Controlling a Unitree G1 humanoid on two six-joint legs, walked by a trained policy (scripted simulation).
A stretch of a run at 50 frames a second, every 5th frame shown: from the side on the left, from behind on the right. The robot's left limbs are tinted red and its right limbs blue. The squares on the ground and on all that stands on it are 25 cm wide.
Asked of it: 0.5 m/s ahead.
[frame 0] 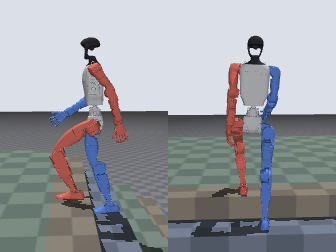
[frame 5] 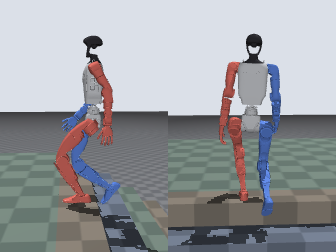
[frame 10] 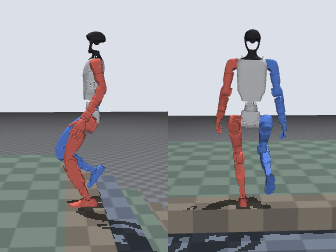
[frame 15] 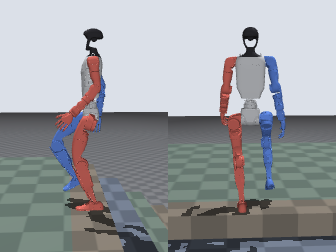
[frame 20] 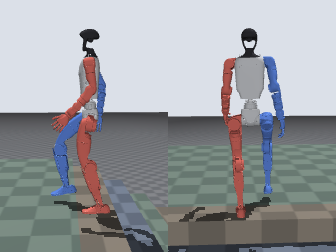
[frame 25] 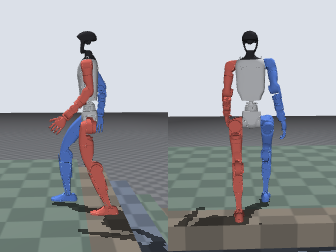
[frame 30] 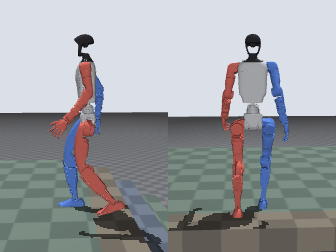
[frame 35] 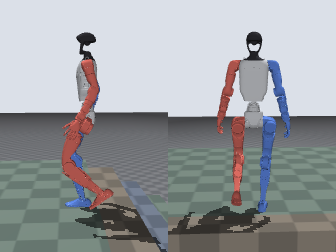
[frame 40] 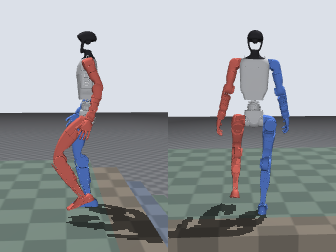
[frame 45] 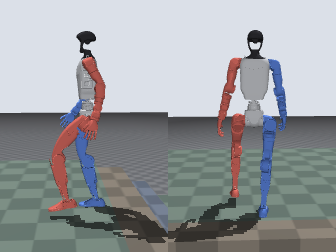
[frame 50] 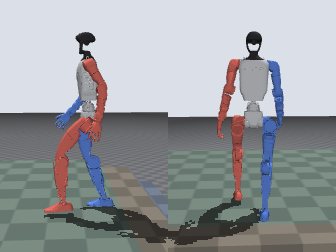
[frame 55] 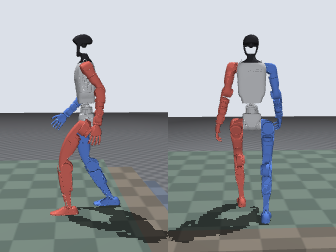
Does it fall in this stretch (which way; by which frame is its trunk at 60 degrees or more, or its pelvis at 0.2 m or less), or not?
no
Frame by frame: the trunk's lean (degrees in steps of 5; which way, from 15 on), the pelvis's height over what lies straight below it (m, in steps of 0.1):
0: 5, 0.8
5: 0, 0.7
10: 5, 0.7
15: 5, 0.8
20: 0, 0.8
25: 0, 0.8
30: 5, 0.8
35: 0, 0.8
40: 0, 0.8
45: 0, 0.8
50: 0, 0.8
55: 5, 0.8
